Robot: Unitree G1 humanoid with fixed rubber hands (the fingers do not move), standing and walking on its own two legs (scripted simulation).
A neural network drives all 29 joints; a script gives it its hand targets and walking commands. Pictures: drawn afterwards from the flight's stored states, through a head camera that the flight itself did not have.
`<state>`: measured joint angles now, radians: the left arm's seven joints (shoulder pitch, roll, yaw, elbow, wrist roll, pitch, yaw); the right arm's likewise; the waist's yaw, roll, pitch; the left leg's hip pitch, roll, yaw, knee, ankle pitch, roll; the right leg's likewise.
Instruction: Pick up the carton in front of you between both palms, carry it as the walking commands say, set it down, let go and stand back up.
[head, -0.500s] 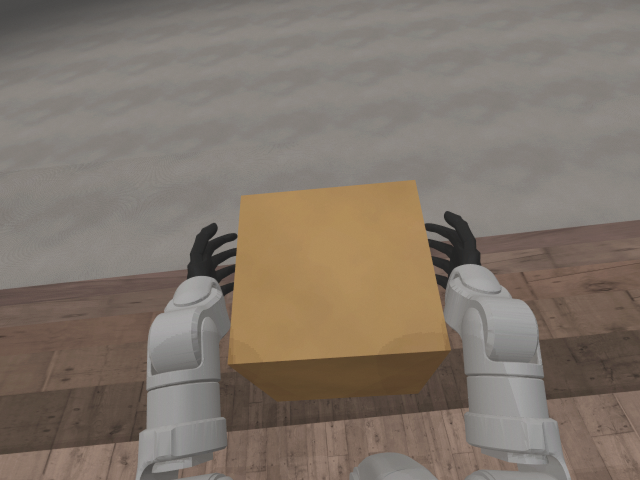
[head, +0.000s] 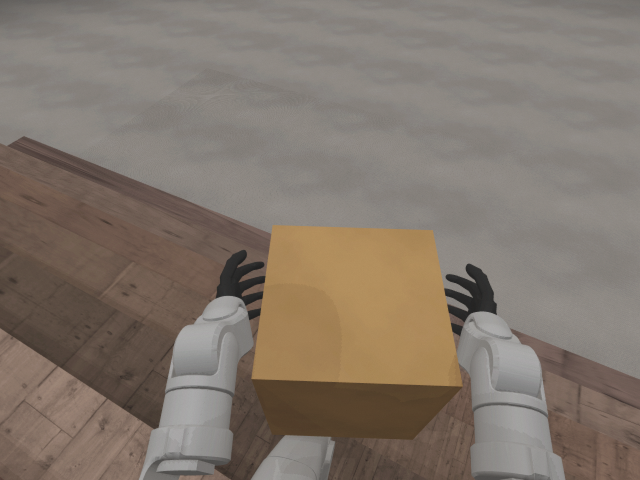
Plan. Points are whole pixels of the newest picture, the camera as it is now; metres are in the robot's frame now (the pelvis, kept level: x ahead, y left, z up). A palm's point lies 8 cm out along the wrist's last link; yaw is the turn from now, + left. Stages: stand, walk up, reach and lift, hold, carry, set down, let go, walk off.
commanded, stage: carry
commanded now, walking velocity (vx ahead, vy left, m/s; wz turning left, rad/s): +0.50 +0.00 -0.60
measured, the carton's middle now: (347, 339) +0.30 +0.05 -0.03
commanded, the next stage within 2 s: none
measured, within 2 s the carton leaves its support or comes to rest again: neither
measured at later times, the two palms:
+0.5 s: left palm (366, 216) +0.66 +0.07 -0.16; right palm (505, 272) +0.56 -0.22 -0.15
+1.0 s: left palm (440, 200) +0.95 -0.13 -0.34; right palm (541, 251) +0.82 -0.40 -0.35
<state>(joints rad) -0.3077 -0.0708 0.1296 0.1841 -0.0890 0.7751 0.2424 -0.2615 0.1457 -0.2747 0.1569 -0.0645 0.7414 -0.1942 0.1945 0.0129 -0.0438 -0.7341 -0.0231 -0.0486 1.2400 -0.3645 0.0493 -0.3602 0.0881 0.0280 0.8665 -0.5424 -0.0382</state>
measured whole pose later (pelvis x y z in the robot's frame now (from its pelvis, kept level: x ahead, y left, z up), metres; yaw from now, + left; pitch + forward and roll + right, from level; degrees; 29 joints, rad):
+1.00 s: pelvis +0.61 -0.13 -0.40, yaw -25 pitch +1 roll +1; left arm -0.33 -0.13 0.18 0.17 -0.02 0.75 0.19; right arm -0.26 0.09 -0.23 0.10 0.00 0.78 -0.17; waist 0.03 0.02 -0.02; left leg -0.75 0.04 -0.04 0.87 0.25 0.02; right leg -0.35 0.18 -0.01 1.11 -0.76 -0.17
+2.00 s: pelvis +1.23 -0.36 -0.80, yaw -12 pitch -1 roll -2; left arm -0.28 -0.09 0.16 0.10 -0.05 0.76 0.20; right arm -0.27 0.10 -0.18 0.09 0.00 0.76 -0.18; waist 0.01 0.05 -0.07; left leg -0.51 0.02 0.08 0.63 0.40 0.09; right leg -0.24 0.03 -0.08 1.41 -0.80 -0.06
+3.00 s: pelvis +1.93 -0.47 -1.02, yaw -13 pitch +4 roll +0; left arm -0.26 -0.07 0.14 -0.02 -0.02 0.79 0.17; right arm -0.26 0.13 -0.15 -0.02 0.00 0.78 -0.17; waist -0.01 -0.02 -0.03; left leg -0.47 0.01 0.17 0.52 -0.12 0.09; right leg -0.27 0.01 -0.04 1.02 -0.47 0.00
